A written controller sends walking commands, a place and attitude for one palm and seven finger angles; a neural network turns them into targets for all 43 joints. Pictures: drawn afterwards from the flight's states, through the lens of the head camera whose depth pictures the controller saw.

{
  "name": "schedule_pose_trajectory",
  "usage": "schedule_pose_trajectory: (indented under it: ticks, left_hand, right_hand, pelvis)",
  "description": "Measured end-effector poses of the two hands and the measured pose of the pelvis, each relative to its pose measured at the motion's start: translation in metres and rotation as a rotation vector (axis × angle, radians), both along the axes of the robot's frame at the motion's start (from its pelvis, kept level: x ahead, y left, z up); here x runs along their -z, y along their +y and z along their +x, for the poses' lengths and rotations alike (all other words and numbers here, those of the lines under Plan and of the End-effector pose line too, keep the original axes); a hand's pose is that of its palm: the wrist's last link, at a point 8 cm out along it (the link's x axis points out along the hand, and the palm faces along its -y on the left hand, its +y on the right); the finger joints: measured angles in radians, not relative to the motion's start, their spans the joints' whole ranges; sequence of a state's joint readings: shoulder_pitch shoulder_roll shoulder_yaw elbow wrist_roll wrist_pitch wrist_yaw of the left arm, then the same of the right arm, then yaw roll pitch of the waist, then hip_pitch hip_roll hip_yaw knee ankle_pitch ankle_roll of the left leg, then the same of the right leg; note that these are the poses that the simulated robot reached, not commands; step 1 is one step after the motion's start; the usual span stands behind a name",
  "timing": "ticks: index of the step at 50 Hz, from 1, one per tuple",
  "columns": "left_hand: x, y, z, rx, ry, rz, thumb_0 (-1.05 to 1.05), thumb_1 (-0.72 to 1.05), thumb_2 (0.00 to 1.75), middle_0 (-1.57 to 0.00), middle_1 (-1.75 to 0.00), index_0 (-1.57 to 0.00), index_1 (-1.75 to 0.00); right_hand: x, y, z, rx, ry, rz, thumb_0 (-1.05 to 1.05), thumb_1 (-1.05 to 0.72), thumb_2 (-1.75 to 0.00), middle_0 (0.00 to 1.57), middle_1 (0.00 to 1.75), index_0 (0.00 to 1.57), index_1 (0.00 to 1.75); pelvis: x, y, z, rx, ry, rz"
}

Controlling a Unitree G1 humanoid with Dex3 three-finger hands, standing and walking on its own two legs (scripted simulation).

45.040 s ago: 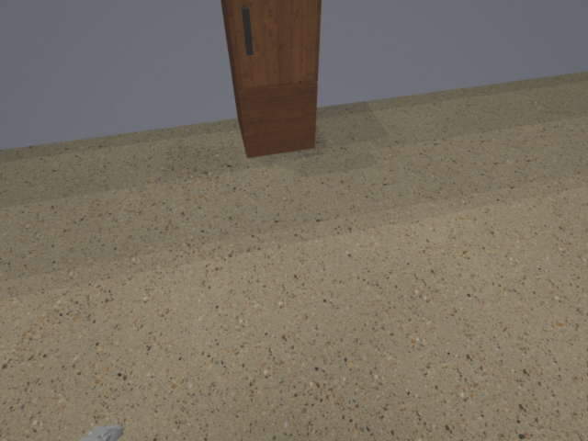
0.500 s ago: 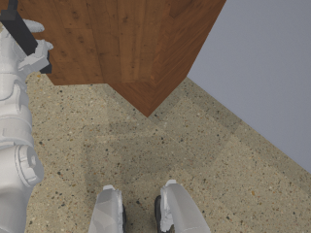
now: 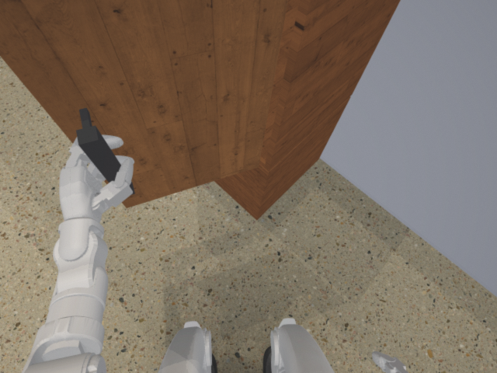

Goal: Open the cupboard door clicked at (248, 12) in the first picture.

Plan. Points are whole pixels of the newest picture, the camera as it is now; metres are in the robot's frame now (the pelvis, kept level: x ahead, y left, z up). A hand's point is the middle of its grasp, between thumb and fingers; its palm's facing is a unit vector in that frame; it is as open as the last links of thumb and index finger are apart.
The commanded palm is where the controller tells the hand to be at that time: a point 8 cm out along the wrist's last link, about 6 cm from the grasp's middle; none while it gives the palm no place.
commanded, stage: pull the door open along its arc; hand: left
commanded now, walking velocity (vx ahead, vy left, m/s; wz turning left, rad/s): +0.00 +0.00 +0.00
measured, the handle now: (107, 156) +0.45 +0.23 +0.01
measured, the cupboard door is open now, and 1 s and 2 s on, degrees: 65 99 100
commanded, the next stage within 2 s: open thumb and fingers to let go in 0.60 s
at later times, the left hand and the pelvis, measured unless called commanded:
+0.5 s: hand (181, 239) +0.31 +0.10 +0.01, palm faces +0.48 -0.88 -0.01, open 6.4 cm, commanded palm +0.24 +0.12 +0.01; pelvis -0.01 -0.03 +0.00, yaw +4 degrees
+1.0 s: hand (207, 253) +0.29 +0.06 +0.01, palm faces +0.46 -0.89 -0.03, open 8.1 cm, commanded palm +0.24 +0.10 +0.01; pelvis -0.02 -0.05 -0.01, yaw +6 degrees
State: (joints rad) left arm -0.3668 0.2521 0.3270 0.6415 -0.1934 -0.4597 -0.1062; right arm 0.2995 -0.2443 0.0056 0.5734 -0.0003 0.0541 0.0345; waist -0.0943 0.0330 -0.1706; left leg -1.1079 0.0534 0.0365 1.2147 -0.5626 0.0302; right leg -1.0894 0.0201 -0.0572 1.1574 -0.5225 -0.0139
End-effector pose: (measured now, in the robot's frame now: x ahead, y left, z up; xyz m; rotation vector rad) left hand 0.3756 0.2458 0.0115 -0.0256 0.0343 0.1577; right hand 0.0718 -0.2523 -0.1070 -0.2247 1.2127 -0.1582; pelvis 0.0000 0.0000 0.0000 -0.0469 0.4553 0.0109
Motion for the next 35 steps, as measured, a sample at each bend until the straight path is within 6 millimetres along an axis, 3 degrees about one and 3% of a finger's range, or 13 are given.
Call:
schedule_pose_trajectory:
  ticks: [7,12,18,28,35]
  left_hand:
    - [0.000,-0.036,-0.039,-0.247,-0.017,-0.005,0.02,0.67,0.73,-0.34,-1.33,-0.35,-1.33]
    - [-0.002,-0.060,-0.062,-0.329,-0.012,0.025,0.02,0.68,0.74,-0.33,-1.32,-0.34,-1.33]
    - [-0.003,-0.083,-0.085,-0.339,-0.006,0.039,0.02,0.67,0.72,-0.33,-1.31,-0.33,-1.33]
    - [-0.005,-0.124,-0.116,-0.334,0.015,0.023,0.03,0.66,0.71,-0.29,-1.30,-0.32,-1.33]
    - [-0.007,-0.153,-0.134,-0.294,0.029,0.037,0.03,0.66,0.70,-0.28,-1.30,-0.32,-1.33]
  right_hand:
    - [0.004,0.010,0.053,-0.102,-0.122,0.042,0.00,-0.90,-0.90,0.20,0.30,0.20,0.30]
    - [0.008,0.019,0.074,-0.156,-0.168,0.075,0.00,-0.90,-0.90,0.20,0.30,0.20,0.30]
    - [0.008,0.020,0.081,-0.188,-0.191,0.094,0.00,-0.90,-0.90,0.20,0.30,0.20,0.30]
    - [0.006,0.003,0.079,-0.202,-0.218,0.092,0.01,-0.90,-0.90,0.20,0.30,0.20,0.30]
    - [0.005,-0.003,0.088,-0.222,-0.274,0.091,0.01,-0.90,-0.90,0.20,0.30,0.20,0.30]
  pelvis:
    - [0.002,-0.005,0.000,-0.006,-0.028,0.019]
    - [0.004,-0.012,-0.003,-0.018,-0.048,0.031]
    - [0.002,-0.023,-0.005,-0.036,-0.071,0.039]
    - [-0.001,-0.038,-0.006,-0.050,-0.089,0.053]
    - [0.001,-0.046,-0.006,-0.056,-0.092,0.065]
